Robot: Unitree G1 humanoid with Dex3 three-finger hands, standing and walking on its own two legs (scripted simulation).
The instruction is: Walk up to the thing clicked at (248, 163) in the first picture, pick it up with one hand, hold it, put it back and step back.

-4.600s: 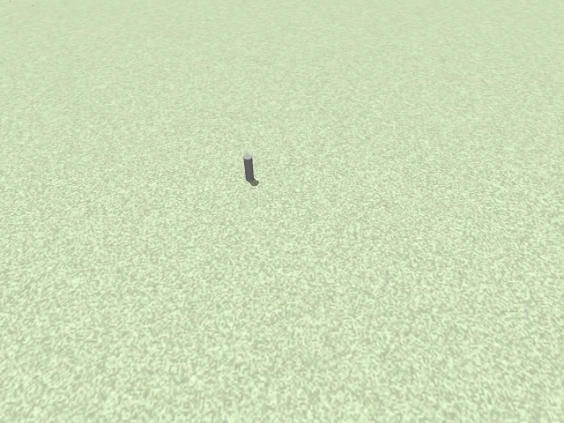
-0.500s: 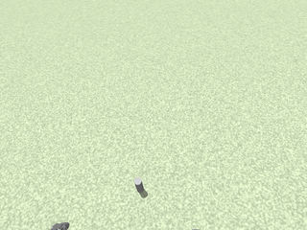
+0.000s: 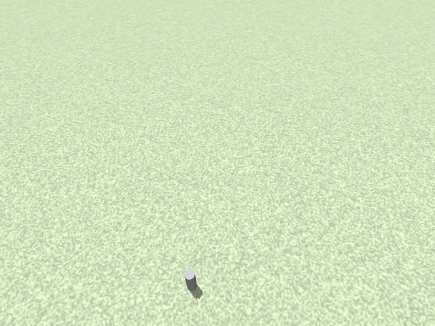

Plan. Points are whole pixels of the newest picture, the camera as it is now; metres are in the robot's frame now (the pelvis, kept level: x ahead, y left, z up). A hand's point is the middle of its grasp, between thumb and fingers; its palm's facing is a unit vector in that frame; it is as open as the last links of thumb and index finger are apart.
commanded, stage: walk up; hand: left
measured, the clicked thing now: (190, 280) +0.43 +0.14 -0.70
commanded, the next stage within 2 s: stand in 1.14 s
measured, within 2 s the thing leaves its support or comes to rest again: neither
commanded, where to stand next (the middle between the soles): +0.09 +0.00 m, yaw +0 degrees
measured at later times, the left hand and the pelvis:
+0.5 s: hand out of the picture +0.10 +0.24 -0.15, palm faces +0.00 -0.94 -0.33, open 7.4 cm; pelvis +0.02 -0.01 +0.00, yaw +1 degrees
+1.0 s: hand out of the picture +0.10 +0.24 -0.15, palm faces +0.00 -0.94 -0.34, open 7.4 cm; pelvis +0.01 -0.01 +0.00, yaw +0 degrees
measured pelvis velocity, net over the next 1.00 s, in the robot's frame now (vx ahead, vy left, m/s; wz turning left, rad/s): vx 0.01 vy -0.01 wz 0.00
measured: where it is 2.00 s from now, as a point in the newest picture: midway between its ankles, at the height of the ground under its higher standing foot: outside the picture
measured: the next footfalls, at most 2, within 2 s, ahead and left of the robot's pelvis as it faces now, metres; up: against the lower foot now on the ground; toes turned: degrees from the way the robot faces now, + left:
none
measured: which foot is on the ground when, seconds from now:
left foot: down 0.00-1.00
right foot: down 0.00-1.00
